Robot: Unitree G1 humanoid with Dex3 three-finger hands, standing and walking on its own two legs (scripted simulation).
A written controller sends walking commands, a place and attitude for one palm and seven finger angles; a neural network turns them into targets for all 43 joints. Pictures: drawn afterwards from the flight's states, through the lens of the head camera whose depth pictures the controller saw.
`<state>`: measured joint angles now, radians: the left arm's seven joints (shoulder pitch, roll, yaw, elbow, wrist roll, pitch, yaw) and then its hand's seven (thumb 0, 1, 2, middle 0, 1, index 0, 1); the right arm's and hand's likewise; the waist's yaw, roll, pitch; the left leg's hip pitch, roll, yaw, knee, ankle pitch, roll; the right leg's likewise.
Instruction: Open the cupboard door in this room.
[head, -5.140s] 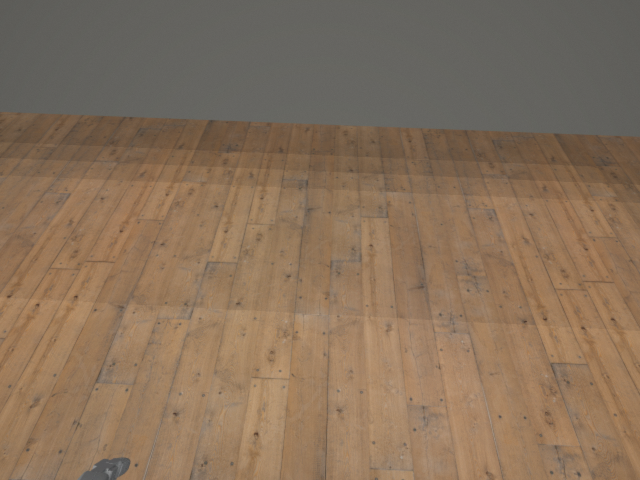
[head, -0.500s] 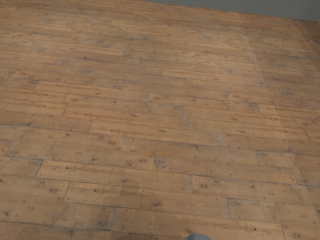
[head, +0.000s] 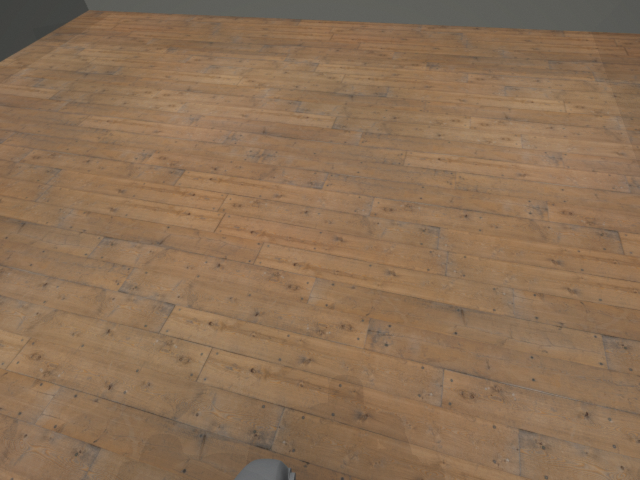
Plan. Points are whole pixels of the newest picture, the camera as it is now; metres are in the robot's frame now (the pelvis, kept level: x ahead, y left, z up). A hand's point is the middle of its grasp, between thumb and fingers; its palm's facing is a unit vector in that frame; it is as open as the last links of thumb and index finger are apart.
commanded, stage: turn or walk to find it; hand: left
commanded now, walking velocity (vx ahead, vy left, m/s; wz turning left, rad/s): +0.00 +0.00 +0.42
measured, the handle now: out of the picture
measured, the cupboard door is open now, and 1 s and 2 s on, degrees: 0 0 0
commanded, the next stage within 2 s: none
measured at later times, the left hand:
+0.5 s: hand out of the picture -0.04 +0.28 -0.17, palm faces +0.27 -0.93 -0.24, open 7.4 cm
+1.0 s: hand out of the picture -0.06 +0.22 -0.16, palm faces +0.44 -0.86 -0.25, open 7.4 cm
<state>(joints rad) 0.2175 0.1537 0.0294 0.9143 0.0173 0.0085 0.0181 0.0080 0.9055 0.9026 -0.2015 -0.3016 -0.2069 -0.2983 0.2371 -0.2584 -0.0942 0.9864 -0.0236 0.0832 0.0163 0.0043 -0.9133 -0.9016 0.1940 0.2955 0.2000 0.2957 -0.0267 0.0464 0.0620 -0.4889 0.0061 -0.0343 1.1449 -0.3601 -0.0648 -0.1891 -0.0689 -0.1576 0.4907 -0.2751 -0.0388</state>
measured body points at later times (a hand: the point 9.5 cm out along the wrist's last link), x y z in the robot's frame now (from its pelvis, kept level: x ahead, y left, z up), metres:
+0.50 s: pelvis -0.04 +0.05 +0.00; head -0.02 +0.08 +0.45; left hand -0.05 +0.32 -0.16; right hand +0.12 -0.16 -0.13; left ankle -0.04 +0.15 -0.74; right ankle -0.02 -0.10 -0.67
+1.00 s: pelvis -0.06 +0.01 +0.00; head -0.02 +0.00 +0.45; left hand -0.09 +0.26 -0.14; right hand +0.08 -0.21 -0.16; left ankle -0.13 +0.14 -0.67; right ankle -0.01 -0.09 -0.74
